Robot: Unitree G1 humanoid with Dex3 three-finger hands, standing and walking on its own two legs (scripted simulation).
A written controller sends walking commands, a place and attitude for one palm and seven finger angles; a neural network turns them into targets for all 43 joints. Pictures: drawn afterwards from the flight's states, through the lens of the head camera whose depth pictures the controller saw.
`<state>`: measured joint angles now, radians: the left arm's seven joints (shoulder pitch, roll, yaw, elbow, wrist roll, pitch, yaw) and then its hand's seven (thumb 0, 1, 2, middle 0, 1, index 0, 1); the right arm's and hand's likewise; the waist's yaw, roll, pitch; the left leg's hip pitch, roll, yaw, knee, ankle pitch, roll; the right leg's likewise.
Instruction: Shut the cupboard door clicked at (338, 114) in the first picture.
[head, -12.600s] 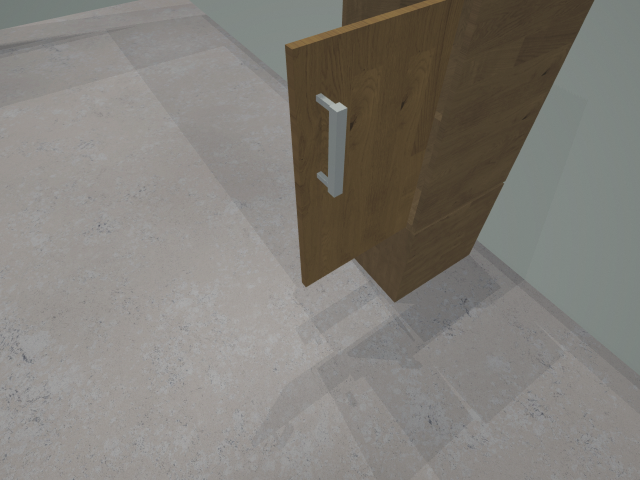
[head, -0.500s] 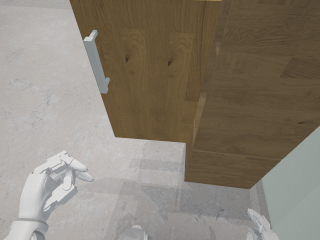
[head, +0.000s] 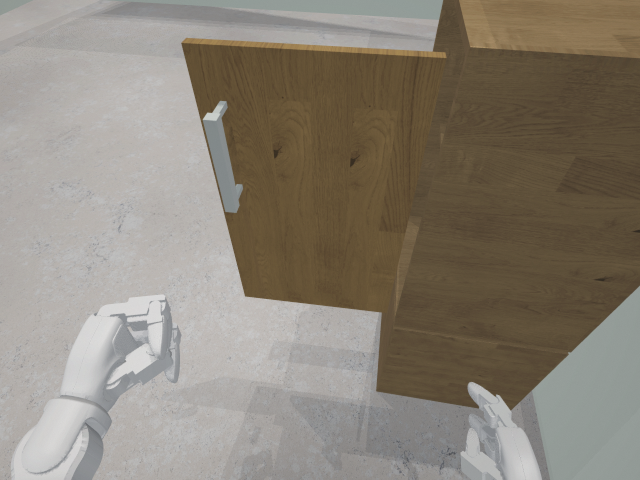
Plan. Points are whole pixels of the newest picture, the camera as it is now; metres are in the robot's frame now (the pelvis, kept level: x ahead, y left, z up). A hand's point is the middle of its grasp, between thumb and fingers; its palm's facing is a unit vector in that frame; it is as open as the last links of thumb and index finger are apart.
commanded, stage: raise the hand and make a fist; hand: left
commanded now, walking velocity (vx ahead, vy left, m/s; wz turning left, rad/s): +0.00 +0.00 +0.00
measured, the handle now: (227, 159) +0.54 +0.20 +0.11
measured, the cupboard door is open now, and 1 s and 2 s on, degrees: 92 92 92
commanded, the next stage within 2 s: bring the fist close to the handle in 0.46 s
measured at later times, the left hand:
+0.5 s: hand (191, 335) +0.23 +0.16 +0.12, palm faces -0.02 -1.00 -0.06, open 3.1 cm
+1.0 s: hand (216, 266) +0.33 +0.16 +0.12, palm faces -0.04 -1.00 -0.03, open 3.1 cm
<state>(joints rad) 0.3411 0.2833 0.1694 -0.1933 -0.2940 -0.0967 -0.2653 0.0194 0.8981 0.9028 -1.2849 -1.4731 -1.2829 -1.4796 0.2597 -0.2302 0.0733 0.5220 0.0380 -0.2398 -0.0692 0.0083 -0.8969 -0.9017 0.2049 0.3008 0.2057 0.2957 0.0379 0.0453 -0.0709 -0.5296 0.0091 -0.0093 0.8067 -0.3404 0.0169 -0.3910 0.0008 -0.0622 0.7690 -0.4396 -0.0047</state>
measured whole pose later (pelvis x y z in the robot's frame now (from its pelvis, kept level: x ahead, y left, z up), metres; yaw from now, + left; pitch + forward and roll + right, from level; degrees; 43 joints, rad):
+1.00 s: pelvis +0.01 -0.02 +0.01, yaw -1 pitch +4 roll +1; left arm -0.07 0.29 0.23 0.20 -0.29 -0.08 -0.27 0.02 0.90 0.90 -1.30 -1.49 -1.30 -1.50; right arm 0.26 -0.26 0.04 0.63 0.04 -0.21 -0.08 0.01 -0.90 -0.90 0.20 0.30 0.20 0.30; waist 0.00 0.04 -0.06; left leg -0.46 0.02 0.02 0.69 -0.31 -0.01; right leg -0.37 0.01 -0.03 0.72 -0.43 -0.03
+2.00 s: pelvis +0.01 -0.01 +0.01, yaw -3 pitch +9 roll -1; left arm -0.58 0.38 0.33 0.82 -0.20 -0.24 -0.27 0.02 0.90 0.90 -1.30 -1.50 -1.30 -1.50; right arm 0.34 -0.27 0.01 0.66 0.04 -0.04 -0.05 0.01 -0.90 -0.90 0.20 0.30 0.20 0.30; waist -0.06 0.03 -0.08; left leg -0.59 0.04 0.03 0.74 -0.32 0.00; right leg -0.48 0.02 -0.02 0.73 -0.41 -0.02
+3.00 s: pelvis +0.00 +0.00 -0.02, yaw -2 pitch +19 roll -3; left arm -1.13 0.63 0.27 1.29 -0.16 -0.23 -0.46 0.02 0.90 0.90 -1.30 -1.50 -1.33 -1.50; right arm 0.39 -0.30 0.03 0.72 0.02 -0.08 -0.05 0.00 -0.90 -0.90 0.20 0.30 0.21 0.30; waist -0.17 0.03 -0.08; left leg -0.90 0.04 -0.02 0.92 -0.34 0.02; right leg -0.75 0.03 -0.07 0.86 -0.43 -0.01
